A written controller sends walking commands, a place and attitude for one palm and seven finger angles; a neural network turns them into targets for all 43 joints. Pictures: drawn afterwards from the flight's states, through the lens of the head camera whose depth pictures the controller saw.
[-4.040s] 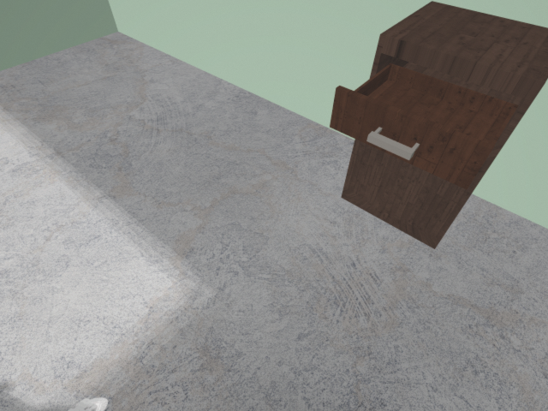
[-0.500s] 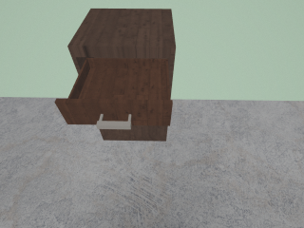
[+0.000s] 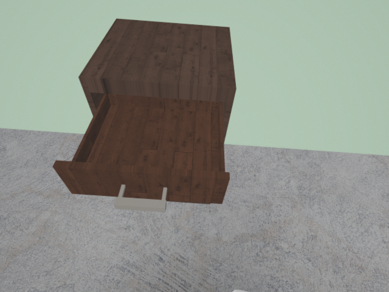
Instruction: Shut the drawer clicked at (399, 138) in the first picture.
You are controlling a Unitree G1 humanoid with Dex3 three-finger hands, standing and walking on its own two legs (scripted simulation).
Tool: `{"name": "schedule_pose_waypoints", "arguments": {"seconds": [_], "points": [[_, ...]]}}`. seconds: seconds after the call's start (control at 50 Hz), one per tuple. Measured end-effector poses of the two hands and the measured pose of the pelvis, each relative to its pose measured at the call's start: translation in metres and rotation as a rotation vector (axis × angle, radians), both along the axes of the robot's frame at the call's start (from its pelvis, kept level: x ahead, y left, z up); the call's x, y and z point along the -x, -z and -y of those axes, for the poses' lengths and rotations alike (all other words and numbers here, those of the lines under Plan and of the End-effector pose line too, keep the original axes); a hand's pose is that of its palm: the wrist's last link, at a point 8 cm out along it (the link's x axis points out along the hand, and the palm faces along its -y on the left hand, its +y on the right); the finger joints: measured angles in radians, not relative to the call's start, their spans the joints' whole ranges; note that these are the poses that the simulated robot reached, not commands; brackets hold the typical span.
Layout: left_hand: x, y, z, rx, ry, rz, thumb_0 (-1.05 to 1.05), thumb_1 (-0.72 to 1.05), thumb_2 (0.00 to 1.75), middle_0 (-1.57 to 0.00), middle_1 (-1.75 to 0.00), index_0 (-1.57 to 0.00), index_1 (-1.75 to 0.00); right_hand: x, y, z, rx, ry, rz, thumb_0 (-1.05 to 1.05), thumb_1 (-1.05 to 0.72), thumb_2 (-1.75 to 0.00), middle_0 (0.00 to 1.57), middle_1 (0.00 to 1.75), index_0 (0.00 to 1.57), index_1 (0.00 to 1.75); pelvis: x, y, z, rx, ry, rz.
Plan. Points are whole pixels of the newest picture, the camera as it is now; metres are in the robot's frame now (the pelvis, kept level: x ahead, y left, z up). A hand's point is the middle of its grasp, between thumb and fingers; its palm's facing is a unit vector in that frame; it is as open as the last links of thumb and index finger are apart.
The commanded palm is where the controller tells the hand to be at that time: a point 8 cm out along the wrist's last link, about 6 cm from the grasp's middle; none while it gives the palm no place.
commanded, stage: come to a stop and stand still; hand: left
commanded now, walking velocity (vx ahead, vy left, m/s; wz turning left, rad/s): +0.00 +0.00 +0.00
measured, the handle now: (142, 197) +0.36 +0.16 -0.10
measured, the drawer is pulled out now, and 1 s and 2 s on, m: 0.30 0.30 0.30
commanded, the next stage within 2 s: look again from close up in 1.50 s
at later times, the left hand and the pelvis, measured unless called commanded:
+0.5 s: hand out of the picture +0.09 +0.18 -0.18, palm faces +0.08 -0.97 -0.23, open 7.3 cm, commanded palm none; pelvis +0.04 -0.01 -0.01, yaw +2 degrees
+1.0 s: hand out of the picture +0.00 +0.14 -0.17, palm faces +0.04 -0.98 -0.19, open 7.4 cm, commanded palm none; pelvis +0.03 -0.03 +0.00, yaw +1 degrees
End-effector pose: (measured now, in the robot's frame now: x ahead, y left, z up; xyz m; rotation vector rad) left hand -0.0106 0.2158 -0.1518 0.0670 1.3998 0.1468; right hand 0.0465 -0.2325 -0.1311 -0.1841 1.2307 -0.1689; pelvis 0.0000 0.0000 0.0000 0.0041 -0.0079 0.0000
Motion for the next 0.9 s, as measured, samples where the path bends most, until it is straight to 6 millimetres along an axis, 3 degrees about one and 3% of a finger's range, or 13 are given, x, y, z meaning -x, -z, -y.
{"name": "schedule_pose_waypoints", "arguments": {"seconds": [0.16,0.24,0.34,0.44,0.54,0.68,0.78,0.9], "points": [[-0.073,-0.004,0.014,-0.09,0.048,0.064,0.02,0.94,0.9,-0.2,-0.3,-0.2,-0.3,0.011,0.025,0.02,-0.067,0.056,-0.162,0.0,-0.92,-0.9,0.2,0.3,0.21,0.3,-0.045,0.009,0.032,-0.037,0.0,-0.001],[-0.094,-0.012,0.024,-0.111,0.057,0.057,0.02,0.94,0.9,-0.2,-0.3,-0.2,-0.3,0.005,0.03,0.023,-0.098,0.073,-0.212,0.01,-0.92,-0.9,0.2,0.3,0.2,0.3,-0.06,0.006,0.04,-0.018,-0.01,-0.01],[-0.108,-0.018,0.02,-0.129,0.022,0.091,0.01,0.94,0.9,-0.21,-0.3,-0.21,-0.3,-0.014,0.026,0.026,-0.079,0.035,-0.224,0.01,-0.91,-0.9,0.2,0.3,0.2,0.3,-0.057,0.001,0.038,-0.026,-0.036,-0.015],[-0.103,-0.015,0.003,-0.125,0.004,0.101,0.01,0.92,0.9,-0.21,-0.3,-0.21,-0.3,-0.046,0.018,0.025,-0.035,-0.008,-0.139,0.01,-0.91,-0.9,0.2,0.3,0.2,0.3,-0.045,0.001,0.024,-0.025,-0.046,-0.013],[-0.09,0.006,-0.024,-0.098,0.0,0.096,0.0,0.91,0.9,-0.21,-0.3,-0.21,-0.3,-0.065,0.012,0.013,0.019,-0.03,-0.004,0.01,-0.91,-0.9,0.19,0.3,0.2,0.3,-0.035,0.014,0.002,0.002,-0.04,0.0],[-0.06,0.001,-0.033,-0.07,-0.02,0.053,0.0,0.91,0.9,-0.2,-0.3,-0.2,-0.3,-0.053,-0.003,-0.014,0.01,-0.051,-0.004,0.01,-0.91,-0.9,0.2,0.3,0.2,0.3,-0.031,0.001,-0.005,0.0,-0.033,0.001],[-0.032,-0.003,-0.023,-0.059,-0.003,-0.032,0.0,0.91,0.9,-0.2,-0.3,-0.2,-0.3,-0.041,0.0,-0.011,-0.007,-0.019,-0.017,0.01,-0.93,-0.9,0.2,0.3,0.21,0.3,-0.03,-0.002,-0.002,-0.009,-0.02,-0.01],[-0.011,-0.008,0.003,-0.074,0.009,-0.076,0.01,0.91,0.9,-0.2,-0.3,-0.2,-0.3,-0.006,0.019,0.005,-0.049,0.026,-0.103,0.01,-0.92,-0.9,0.2,0.3,0.21,0.3,-0.026,0.002,0.013,-0.015,-0.017,-0.006]]}}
